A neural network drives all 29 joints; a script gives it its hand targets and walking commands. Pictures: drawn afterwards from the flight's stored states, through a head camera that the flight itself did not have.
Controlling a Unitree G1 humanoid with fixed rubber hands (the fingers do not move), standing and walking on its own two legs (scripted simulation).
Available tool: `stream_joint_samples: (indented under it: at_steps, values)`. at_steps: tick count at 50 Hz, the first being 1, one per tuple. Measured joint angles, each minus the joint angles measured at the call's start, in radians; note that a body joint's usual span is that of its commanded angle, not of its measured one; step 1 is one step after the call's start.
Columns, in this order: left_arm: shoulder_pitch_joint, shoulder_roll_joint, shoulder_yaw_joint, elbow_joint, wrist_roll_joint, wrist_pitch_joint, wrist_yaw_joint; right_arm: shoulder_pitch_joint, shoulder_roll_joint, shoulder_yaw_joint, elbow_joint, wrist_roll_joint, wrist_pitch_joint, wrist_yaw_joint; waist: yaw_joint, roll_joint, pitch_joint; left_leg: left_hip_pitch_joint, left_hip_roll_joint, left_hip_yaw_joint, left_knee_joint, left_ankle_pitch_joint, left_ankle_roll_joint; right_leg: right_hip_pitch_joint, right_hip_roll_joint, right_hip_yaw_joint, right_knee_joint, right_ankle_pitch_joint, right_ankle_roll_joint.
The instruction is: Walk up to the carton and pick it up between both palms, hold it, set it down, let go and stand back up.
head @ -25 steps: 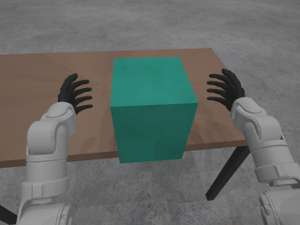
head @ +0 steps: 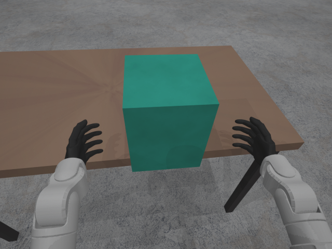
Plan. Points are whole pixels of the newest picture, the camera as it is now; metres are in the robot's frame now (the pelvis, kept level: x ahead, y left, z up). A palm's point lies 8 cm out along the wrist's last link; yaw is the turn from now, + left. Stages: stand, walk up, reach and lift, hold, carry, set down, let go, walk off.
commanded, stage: set down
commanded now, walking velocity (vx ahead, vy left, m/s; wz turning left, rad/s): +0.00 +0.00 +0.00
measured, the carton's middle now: (164, 114) +0.46 +0.00 +0.07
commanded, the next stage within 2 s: let go in 0.52 s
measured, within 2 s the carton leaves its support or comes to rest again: neither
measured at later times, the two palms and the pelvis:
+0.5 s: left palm (81, 186) +0.25 +0.18 +0.06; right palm (265, 188) +0.25 -0.22 +0.06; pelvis +0.03 +0.00 +0.00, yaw +0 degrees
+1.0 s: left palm (70, 230) +0.20 +0.23 -0.08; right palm (252, 229) +0.20 -0.22 -0.08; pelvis +0.05 +0.00 -0.01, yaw +2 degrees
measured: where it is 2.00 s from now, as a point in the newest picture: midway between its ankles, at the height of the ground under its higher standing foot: outside the picture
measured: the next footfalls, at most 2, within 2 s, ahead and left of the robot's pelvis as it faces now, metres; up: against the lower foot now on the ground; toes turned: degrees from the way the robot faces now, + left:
none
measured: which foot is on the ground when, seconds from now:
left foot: down 0.00-1.00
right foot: down 0.00-1.00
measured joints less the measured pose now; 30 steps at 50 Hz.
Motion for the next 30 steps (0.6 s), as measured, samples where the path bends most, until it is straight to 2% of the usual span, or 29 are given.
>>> stream_joint_samples:
  at_steps: [6, 18, 22, 27, 30]
  values:
    - [0.123, -0.015, -0.022, -0.062, 0.015, -0.078, 0.007, 0.137, 0.005, 0.017, -0.077, -0.003, -0.062, 0.030, 0.005, -0.005, -0.008, 0.025, 0.001, 0.008, -0.012, -0.006, -0.002, 0.016, 0.002, 0.008, 0.001, -0.010, -0.001]
    - [0.312, -0.023, -0.104, -0.049, 0.042, -0.259, 0.013, 0.370, 0.031, 0.002, -0.148, -0.033, -0.188, 0.068, 0.013, -0.007, -0.062, 0.014, 0.004, 0.011, -0.003, -0.033, -0.004, 0.000, 0.006, 0.010, 0.018, -0.040, -0.006]
    - [0.370, -0.030, -0.111, -0.026, 0.057, -0.309, 0.004, 0.439, 0.045, 0.014, -0.148, -0.047, -0.219, 0.067, 0.013, -0.001, -0.067, 0.014, 0.004, 0.008, -0.007, -0.038, -0.005, 0.000, 0.005, 0.007, 0.017, -0.048, -0.007]
    - [0.444, -0.031, -0.125, -0.012, 0.066, -0.419, -0.001, 0.517, 0.064, 0.034, -0.198, -0.061, -0.296, 0.058, 0.006, 0.005, -0.085, 0.005, 0.004, -0.002, -0.013, -0.043, -0.006, -0.005, 0.004, -0.002, 0.010, -0.056, -0.008]
    - [0.467, -0.029, -0.139, 0.020, 0.083, -0.467, -0.013, 0.533, 0.072, 0.040, -0.171, -0.069, -0.334, 0.048, 0.002, 0.008, -0.091, 0.004, 0.004, -0.009, -0.011, -0.048, -0.006, 0.001, 0.003, -0.009, 0.004, -0.060, -0.008]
